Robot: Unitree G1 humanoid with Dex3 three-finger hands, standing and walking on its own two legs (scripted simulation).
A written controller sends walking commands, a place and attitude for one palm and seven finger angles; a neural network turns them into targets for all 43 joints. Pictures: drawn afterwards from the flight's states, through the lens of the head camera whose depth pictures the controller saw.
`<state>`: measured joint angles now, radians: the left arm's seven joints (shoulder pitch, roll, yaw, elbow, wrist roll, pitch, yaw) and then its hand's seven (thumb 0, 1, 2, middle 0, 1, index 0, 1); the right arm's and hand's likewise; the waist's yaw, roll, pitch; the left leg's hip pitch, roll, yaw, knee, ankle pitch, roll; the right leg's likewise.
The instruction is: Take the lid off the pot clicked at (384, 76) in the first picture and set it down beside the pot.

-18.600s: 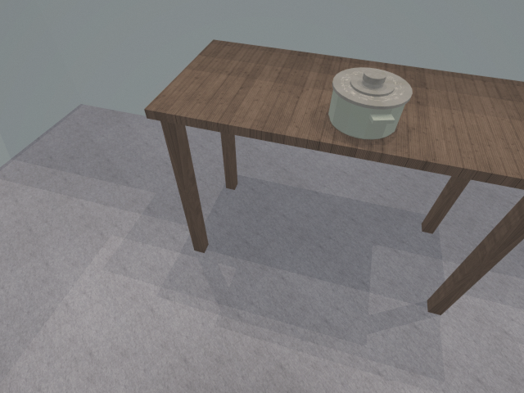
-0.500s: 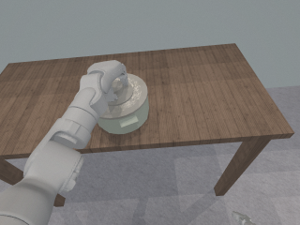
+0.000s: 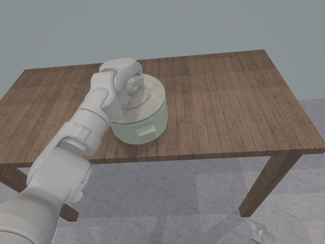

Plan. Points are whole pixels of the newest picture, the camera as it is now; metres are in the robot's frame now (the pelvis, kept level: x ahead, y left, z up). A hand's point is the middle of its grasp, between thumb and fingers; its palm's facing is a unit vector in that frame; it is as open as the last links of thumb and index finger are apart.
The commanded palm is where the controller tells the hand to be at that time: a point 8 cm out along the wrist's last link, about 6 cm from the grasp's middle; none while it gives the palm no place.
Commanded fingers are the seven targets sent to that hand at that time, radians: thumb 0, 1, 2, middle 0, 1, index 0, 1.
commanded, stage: lift the lid straight up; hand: left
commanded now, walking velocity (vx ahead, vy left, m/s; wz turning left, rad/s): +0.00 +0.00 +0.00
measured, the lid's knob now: (128, 89) +0.48 +0.09 +0.14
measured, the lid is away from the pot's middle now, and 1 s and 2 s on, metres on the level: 0.01 0.01 0.07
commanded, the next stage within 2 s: move the lid sideways beside the pot in 1.44 s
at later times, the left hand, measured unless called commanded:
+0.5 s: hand (126, 75) +0.46 +0.08 +0.20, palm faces -0.27 -0.05 -0.96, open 8.3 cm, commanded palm +0.45 +0.09 +0.27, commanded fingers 0.00 0.55 1.09 -0.77 -0.99 -0.80 -0.99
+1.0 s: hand (123, 58) +0.46 +0.08 +0.24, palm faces -0.19 -0.06 -0.98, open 8.2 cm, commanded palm +0.45 +0.09 +0.31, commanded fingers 0.00 0.55 1.09 -0.77 -0.99 -0.80 -0.99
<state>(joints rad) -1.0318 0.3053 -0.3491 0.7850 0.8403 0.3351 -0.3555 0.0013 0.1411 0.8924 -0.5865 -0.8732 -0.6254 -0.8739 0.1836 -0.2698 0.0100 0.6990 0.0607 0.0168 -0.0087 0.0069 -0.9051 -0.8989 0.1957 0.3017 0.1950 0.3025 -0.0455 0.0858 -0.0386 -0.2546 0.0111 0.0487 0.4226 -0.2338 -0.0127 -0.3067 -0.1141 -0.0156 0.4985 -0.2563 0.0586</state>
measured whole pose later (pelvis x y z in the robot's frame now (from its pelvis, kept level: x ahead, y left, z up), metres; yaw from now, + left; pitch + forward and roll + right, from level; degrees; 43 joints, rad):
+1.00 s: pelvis -0.01 +0.00 +0.00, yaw +0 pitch +3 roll +2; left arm -1.26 0.33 -0.30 0.87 0.86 0.31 -0.43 0.01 0.13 0.89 -0.60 -0.88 -0.64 -0.88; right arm 0.18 -0.28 0.02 0.70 0.05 -0.02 -0.02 0.01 -0.90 -0.90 0.20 0.30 0.20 0.30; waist -0.05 0.08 -0.04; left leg -0.24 0.01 0.05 0.39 -0.21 -0.01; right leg -0.30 -0.11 -0.01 0.48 -0.24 0.06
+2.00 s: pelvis -0.01 +0.00 +0.00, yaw +0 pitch +3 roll +1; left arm -1.26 0.48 -0.26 0.86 0.90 0.29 -0.54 0.01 0.13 0.89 -0.60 -0.88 -0.64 -0.89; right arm 0.20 -0.29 0.02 0.67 0.07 -0.01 -0.04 0.01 -0.90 -0.90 0.20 0.30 0.20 0.30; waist -0.05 0.06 -0.03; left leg -0.24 0.01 0.04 0.39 -0.21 -0.01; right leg -0.28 -0.11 -0.02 0.44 -0.22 0.06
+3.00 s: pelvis +0.00 +0.01 +0.00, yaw +0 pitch +5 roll +0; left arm -1.19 0.73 -0.13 0.83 0.95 0.17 -0.59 0.01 0.13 0.88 -0.59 -0.88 -0.64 -0.89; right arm 0.25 -0.31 0.01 0.64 0.08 0.08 -0.02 0.01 -0.90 -0.90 0.20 0.30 0.20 0.30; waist -0.08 0.05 -0.01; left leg -0.28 0.02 0.03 0.41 -0.22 0.00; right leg -0.28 -0.10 -0.03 0.39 -0.20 0.06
